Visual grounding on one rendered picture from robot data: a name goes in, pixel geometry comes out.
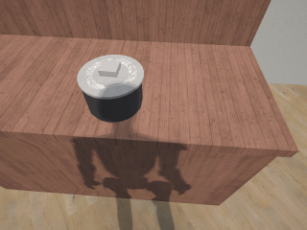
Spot pot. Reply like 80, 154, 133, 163
83, 83, 143, 123

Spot knob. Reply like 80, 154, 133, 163
98, 59, 121, 77

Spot lid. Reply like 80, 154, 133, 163
77, 55, 144, 100

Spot table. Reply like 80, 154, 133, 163
0, 0, 299, 206

